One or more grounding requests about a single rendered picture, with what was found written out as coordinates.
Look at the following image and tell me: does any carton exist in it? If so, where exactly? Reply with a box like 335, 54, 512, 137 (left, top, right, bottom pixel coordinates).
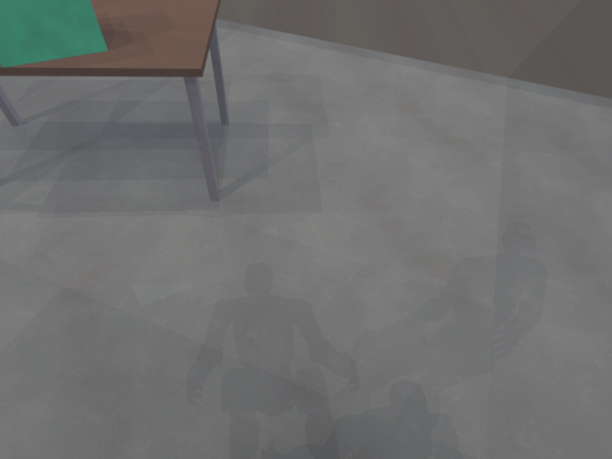
0, 0, 108, 68

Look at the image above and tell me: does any table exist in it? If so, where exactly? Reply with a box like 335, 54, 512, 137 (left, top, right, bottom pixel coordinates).
0, 0, 230, 201

